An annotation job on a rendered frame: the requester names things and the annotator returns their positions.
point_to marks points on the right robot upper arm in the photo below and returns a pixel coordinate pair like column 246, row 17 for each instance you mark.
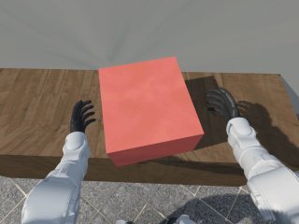
column 275, row 194

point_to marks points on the left robot upper arm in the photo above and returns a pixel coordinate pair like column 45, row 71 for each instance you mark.
column 53, row 203

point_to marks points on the right robot hand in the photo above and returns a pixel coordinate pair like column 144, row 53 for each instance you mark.
column 228, row 108

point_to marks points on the carton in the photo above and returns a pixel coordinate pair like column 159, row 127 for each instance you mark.
column 147, row 111

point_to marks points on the pedestal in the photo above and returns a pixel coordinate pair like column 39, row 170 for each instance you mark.
column 36, row 106

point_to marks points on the robot right forearm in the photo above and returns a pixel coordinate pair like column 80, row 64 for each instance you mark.
column 248, row 152

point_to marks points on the left robot hand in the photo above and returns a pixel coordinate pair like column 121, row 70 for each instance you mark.
column 77, row 122

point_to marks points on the right robot shin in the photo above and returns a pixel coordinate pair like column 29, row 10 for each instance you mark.
column 183, row 217

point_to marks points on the robot left forearm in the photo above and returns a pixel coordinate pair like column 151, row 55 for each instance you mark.
column 73, row 166

